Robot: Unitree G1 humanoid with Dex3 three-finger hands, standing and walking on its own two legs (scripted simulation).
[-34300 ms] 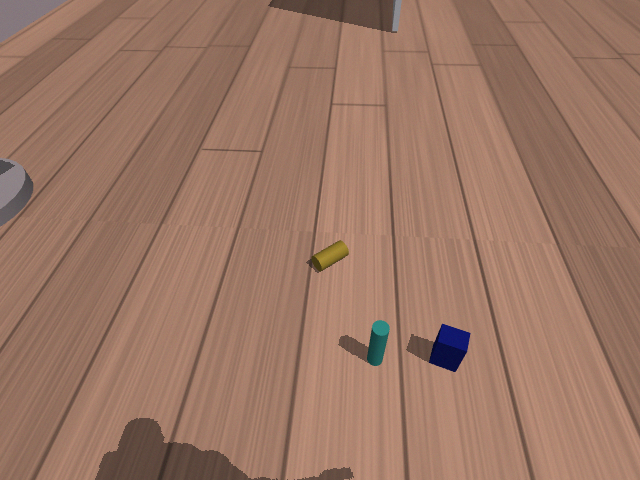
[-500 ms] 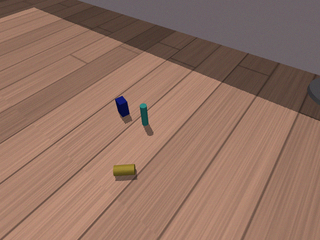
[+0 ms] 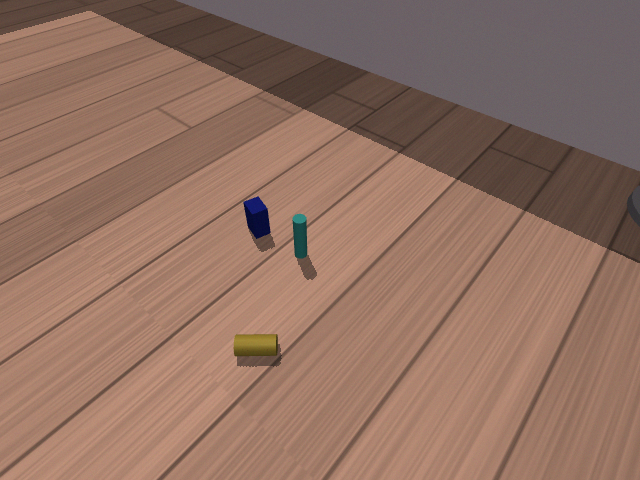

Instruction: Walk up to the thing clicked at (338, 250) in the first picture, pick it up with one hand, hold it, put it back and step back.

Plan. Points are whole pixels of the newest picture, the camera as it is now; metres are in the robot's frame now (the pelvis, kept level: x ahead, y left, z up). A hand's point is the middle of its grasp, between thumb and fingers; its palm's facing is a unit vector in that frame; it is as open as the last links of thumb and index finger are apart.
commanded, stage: walk up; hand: left
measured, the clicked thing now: (256, 345) +0.68 +0.24 -0.74
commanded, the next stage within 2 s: stand in 0.04 s
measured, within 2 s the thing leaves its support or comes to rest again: neither
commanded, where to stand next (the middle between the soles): +0.33 -0.01 m, yaw +1 degrees
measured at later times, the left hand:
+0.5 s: hand out of the picture +0.06 +0.25 -0.15, palm faces -0.03 -0.94 -0.33, open 7.4 cm
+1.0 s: hand out of the picture +0.05 +0.24 -0.15, palm faces -0.05 -0.94 -0.34, open 7.4 cm
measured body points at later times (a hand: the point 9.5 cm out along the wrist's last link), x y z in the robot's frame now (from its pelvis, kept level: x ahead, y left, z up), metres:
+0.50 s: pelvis -0.01 +0.00 +0.01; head -0.01 +0.00 +0.46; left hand +0.07 +0.30 -0.13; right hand +0.07 -0.30 -0.12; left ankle +0.01 +0.11 -0.74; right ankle -0.03 -0.14 -0.74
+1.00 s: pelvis -0.02 -0.01 +0.01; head -0.02 -0.01 +0.46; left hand +0.06 +0.29 -0.12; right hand +0.03 -0.32 -0.13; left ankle +0.01 +0.11 -0.74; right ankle -0.03 -0.14 -0.74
